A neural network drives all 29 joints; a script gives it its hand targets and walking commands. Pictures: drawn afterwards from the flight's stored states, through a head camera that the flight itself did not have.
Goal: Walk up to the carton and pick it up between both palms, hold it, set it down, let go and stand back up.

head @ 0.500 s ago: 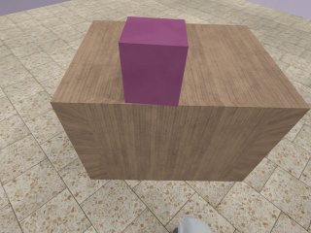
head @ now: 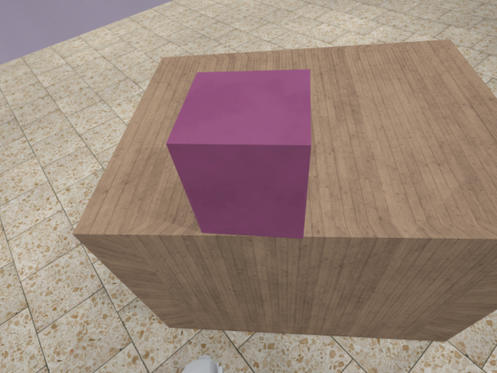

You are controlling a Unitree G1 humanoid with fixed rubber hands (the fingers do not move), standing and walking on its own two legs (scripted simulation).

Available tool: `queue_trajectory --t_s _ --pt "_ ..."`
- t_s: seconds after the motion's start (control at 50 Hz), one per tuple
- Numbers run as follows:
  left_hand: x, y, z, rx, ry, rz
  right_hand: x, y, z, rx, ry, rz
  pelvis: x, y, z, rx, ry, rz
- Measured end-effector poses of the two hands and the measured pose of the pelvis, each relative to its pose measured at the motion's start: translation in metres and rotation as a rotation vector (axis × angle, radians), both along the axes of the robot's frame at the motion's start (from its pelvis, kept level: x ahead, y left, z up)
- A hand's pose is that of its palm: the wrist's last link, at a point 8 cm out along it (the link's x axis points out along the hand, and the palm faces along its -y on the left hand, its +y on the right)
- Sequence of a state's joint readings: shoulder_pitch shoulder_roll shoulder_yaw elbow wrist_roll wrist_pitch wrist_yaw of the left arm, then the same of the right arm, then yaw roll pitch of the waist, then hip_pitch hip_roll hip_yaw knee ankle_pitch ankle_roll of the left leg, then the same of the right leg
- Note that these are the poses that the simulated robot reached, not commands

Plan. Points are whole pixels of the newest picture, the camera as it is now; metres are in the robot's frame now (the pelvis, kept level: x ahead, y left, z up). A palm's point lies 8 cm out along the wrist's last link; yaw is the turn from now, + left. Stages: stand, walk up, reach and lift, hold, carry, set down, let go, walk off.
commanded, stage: walk up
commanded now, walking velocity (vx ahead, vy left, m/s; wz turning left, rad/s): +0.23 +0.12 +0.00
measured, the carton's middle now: (251, 157) +0.50 +0.01 +0.06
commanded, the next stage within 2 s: none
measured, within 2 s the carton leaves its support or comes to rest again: neither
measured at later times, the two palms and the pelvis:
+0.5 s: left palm out of the picture +0.09 +0.29 -0.16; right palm out of the picture +0.08 -0.18 -0.12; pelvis +0.07 +0.05 +0.00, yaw +2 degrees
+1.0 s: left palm out of the picture +0.07 +0.19 -0.11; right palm out of the picture +0.02 -0.28 -0.16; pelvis +0.06 -0.04 +0.00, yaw -3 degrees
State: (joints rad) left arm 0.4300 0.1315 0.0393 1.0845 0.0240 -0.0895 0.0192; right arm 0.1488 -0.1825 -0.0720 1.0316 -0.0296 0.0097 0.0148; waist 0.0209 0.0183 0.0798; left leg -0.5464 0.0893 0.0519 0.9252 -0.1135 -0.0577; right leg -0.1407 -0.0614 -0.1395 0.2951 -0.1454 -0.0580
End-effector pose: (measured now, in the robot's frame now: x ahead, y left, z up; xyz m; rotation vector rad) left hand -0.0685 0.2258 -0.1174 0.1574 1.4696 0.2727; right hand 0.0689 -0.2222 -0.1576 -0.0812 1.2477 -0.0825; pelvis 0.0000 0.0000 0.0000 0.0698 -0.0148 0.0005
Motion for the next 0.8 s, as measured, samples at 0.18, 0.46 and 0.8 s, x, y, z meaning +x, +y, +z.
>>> queue_trajectory --t_s 0.18,0.46,0.8 --pt "0.017 0.016 -0.023 -0.084 0.034 0.062 0.048 0.049 0.006 -0.027 -0.014 0.047 0.04 0.036 -0.007 -0.054 0.025 0.017" --pt "0.149 0.065 -0.049 -0.111 -0.12 -0.025 0.009 0.046 0.034 -0.198 0.088 -0.006 0.067 0.058 -0.004 -0.134 -0.004 0.042" --pt "0.191 -0.007 -0.014 0.01 -0.27 -0.181 -0.017 -0.041 -0.013 -0.091 0.108 -0.117 0.053 -0.016 -0.016 -0.04 -0.001 -0.043"
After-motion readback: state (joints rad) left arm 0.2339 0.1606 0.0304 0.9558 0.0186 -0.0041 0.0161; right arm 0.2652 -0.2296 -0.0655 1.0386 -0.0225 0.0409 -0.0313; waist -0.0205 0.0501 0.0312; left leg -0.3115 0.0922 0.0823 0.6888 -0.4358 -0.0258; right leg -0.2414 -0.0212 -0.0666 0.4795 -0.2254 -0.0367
